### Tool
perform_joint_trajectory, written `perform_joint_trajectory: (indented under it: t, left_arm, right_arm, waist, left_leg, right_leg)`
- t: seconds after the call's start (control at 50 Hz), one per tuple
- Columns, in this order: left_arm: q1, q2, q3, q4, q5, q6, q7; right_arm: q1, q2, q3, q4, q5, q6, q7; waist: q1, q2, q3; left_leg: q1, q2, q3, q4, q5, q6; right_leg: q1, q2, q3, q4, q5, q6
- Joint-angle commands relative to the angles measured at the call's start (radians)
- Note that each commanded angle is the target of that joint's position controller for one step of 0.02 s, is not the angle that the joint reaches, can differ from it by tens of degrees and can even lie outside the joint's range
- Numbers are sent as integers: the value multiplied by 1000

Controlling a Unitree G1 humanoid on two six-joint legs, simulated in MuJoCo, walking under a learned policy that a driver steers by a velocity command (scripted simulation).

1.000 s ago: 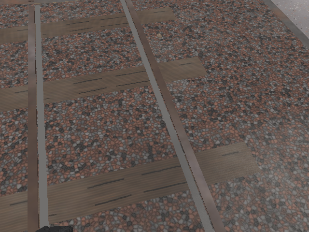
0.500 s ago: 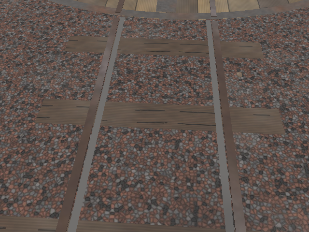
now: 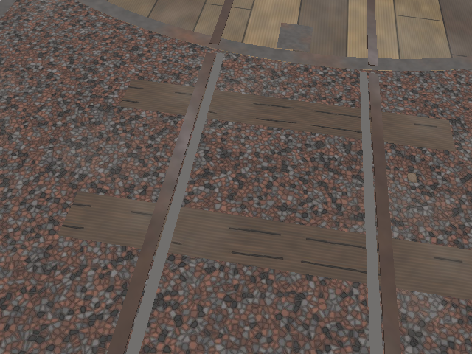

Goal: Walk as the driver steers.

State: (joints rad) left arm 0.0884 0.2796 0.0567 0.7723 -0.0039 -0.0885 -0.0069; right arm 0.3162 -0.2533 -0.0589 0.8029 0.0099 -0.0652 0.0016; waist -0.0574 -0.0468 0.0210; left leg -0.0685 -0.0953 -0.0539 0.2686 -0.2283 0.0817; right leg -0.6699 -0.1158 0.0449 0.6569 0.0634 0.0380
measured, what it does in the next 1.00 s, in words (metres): walks ahead: right foot, then left foot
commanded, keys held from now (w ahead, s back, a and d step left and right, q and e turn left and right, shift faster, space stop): w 0.24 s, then no key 0.34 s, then e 0.16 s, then w+e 0.26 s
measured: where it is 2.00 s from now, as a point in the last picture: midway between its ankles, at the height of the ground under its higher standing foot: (284, 241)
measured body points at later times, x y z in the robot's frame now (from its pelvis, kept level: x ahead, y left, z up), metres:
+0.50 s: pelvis +0.26 -0.06 +0.00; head +0.30 -0.06 +0.45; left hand +0.32 +0.21 -0.13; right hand +0.43 -0.31 -0.11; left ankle +0.40 +0.10 -0.70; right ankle +0.24 -0.15 -0.75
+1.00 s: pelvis +0.35 -0.07 -0.02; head +0.35 -0.09 +0.43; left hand +0.45 +0.22 -0.13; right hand +0.45 -0.37 -0.14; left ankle +0.40 +0.08 -0.74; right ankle +0.32 -0.16 -0.75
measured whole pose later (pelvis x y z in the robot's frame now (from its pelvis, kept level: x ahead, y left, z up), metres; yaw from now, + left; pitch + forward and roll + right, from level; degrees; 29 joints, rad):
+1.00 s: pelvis +0.35 -0.07 -0.02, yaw -10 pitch +2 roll +2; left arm 0.29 0.29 0.08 0.90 -0.01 0.02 0.00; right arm 0.13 -0.29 -0.09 0.83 0.02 -0.01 -0.03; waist 0.04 0.02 -0.03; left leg -0.37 0.09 0.13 0.64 -0.36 -0.01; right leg -0.30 -0.03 -0.05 0.61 -0.37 -0.07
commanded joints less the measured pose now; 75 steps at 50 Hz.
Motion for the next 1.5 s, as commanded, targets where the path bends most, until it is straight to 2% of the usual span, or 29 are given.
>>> perform_joint_trajectory:
  t: [0.02,0.12,0.16,0.18,0.2,0.22,0.28,0.36,0.44,0.58,0.62,0.64,0.68,0.72,0.78,0.86,0.96,0.98,1.0,1.04,1.06,1.1,1.24,1.34,1.4,1.44,1.46,1.48,1.5]
  left_arm:
    - [-133,61,7,-91,-9,-22,-15]
    - [-70,105,20,-90,-6,-35,-33]
    - [190,176,53,-21,7,-35,-24]
    - [323,263,73,-4,22,-34,-19]
    - [376,225,66,29,1,-26,-26]
    - [320,161,44,17,-15,-23,-25]
    - [129,91,14,-15,17,-17,-21]
    - [100,102,12,15,20,-27,-17]
    - [110,130,18,44,12,-2,2]
    - [121,125,12,103,-10,38,10]
    - [203,74,-6,110,18,28,7]
    - [308,16,-23,132,20,24,6]
    - [168,90,-6,89,-10,50,16]
    - [120,145,21,70,-15,94,30]
    - [176,97,28,80,-19,135,40]
    - [172,70,28,68,-6,124,23]
    - [363,82,49,157,-6,114,3]
    - [438,125,60,175,-5,106,11]
    - [409,233,66,123,-1,82,10]
    - [269,201,54,72,21,27,14]
    - [251,170,46,68,7,17,16]
    - [282,127,34,75,-7,18,23]
    - [419,100,28,119,-4,18,41]
    - [463,112,37,144,-11,28,40]
    - [434,130,45,145,-12,35,40]
    - [395,135,46,133,-9,40,38]
    - [366,123,39,115,0,40,36]
    - [454,24,12,96,13,26,30]
    - [484,7,3,110,-17,4,26]
  right_arm:
    - [50,-172,-42,-22,5,-8,-7]
    - [51,-194,-52,1,6,13,-18]
    - [25,-162,-35,-15,-2,19,-18]
    - [135,-81,-9,-34,-13,7,-14]
    - [164,-64,1,-20,3,-9,-8]
    - [78,-160,-20,-37,22,-23,-2]
    - [-63,-156,-28,-71,0,-22,-6]
    - [10,-85,-17,-50,-10,10,-20]
    - [-89,-58,-3,-63,-13,14,-16]
    - [-150,-97,-18,-72,-24,8,-4]
    - [-104,-191,-40,-66,-45,3,-20]
    - [-97,-174,-37,-60,-45,16,-29]
    - [-78,-120,-27,-55,-23,41,-32]
    - [-88,-188,-46,-59,-26,48,-45]
    - [-215,-161,-44,-70,-16,47,-51]
    - [-270,-175,-58,-57,0,33,-47]
    - [-304,-136,-52,-46,18,40,-34]
    - [-320,-67,-36,-56,7,44,-24]
    - [-363,-34,-26,-103,10,32,-17]
    - [-392,-145,-49,-118,39,-17,-9]
    - [-360,-165,-58,-88,17,-28,-12]
    - [-367,-145,-59,-68,-14,-38,-12]
    - [-464,-54,-28,-78,8,-38,21]
    - [-562,-59,-10,-119,16,-52,47]
    - [-501,-93,-17,-112,16,-59,54]
    - [-294,-154,-48,-53,9,-59,42]
    - [-99,-193,-63,-7,0,-56,33]
    - [66,-280,-84,24,-17,-49,25]
    - [92,-228,-66,57,-4,-44,35]
  waist:
    - [-34,120,28]
    - [26,149,0]
    - [153,112,-189]
    - [143,-78,-359]
    - [149,-266,-433]
    - [167,-145,-287]
    - [86,-7,-36]
    - [19,-32,-67]
    - [52,-38,-98]
    - [49,-24,-84]
    - [75,95,-158]
    - [109,222,-241]
    - [35,244,-238]
    - [13,209,-190]
    - [79,196,-117]
    - [96,229,-107]
    - [177,94,-68]
    - [190,-112,-23]
    - [164,-239,56]
    - [109,-152,124]
    - [92,-111,103]
    - [98,-72,50]
    - [153,-91,37]
    - [188,-83,99]
    - [138,-108,82]
    - [28,-114,-56]
    - [-60,-89,-190]
    - [-59,153,-380]
    - [-47,347,-458]
  left_leg:
    - [-28,267,-119,-73,225,137]
    - [127,322,-144,71,505,95]
    - [13,229,-69,395,634,47]
    - [-328,100,-18,767,271,-19]
    - [-567,1,-56,991,-336,-50]
    - [-682,70,-104,1073,-314,-39]
    - [-604,187,-35,927,-122,-47]
    - [-459,188,1,751,-76,-103]
    - [-375,165,35,470,175,-112]
    - [-262,125,36,185,251,-58]
    - [2,262,-82,189,808,8]
    - [170,389,-187,243,919,130]
    - [137,440,-269,173,703,190]
    - [45,481,-290,87,495,204]
    - [-178,399,-145,-41,-47,131]
    - [-281,360,-17,-103,-208,87]
    - [-381,313,106,117,-406,2]
    - [-532,223,208,452,-409,-63]
    - [-810,92,131,691,-373,-100]
    - [-882,150,-25,733,-155,-58]
    - [-846,167,-20,701,-64,-61]
    - [-754,163,-14,606,60,-79]
    - [-628,117,36,334,289,-110]
    - [-631,117,61,241,250,-85]
    - [-507,98,80,205,192,-42]
    - [-209,46,123,191,191,12]
    - [95,130,37,241,207,66]
    - [499,391,-358,239,107,198]
    - [564,506,-712,51,-60,276]
  right_leg:
    - [55,39,-27,-97,67,-15]
    - [130,82,-45,-168,-119,-91]
    - [539,62,-31,-156,-64,-163]
    - [941,-176,325,-143,-118,-297]
    - [1078,-285,689,-316,-330,-385]
    - [986,-256,629,-357,-493,-333]
    - [579,-151,298,-410,-86,-269]
    - [458,-101,82,-414,461,-280]
    - [462,-46,-33,-412,467,-242]
    - [552,-68,24,-270,234,-195]
    - [440,45,6,-129,-26,-107]
    - [299,98,-18,-40,-352,-53]
    - [201,121,-23,133,-655,-17]
    - [115,106,-7,426,-728,6]
    - [172,61,-33,412,-575,7]
    - [339,60,-95,181,-470,-44]
    - [575,119,-161,-126,-418,-135]
    - [622,-25,99,-291,-636,-209]
    - [619,-224,604,-496,-931,-345]
    - [582,-246,641,-588,-862,-335]
    - [599,-203,528,-545,-699,-288]
    - [618,-135,382,-525,-494,-236]
    - [665,-69,182,-499,-175,-206]
    - [721,-116,192,-462,-94,-221]
    - [739,-136,180,-404,122,-198]
    - [715,-83,119,-189,506,-163]
    - [559,-45,96,31,438,-135]
    - [210,96,46,418,-16,-71]
    - [31,188,116,638,-617,-54]
Velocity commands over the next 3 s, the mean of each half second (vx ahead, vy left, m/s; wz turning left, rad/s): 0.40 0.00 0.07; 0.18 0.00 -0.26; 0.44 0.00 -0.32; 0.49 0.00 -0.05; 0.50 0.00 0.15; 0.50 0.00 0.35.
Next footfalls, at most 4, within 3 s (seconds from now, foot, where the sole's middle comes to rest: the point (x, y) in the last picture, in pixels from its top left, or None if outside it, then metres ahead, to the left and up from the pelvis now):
0.16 right None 0.28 -0.15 -0.78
0.60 left None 0.45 0.08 -0.78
0.98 right None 0.36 -0.17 -0.78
1.46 left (237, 263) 0.75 -0.05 -0.78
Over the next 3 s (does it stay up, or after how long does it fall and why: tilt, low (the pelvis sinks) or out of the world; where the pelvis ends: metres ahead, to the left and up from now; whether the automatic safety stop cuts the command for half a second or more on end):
stays up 1.43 -0.35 -0.02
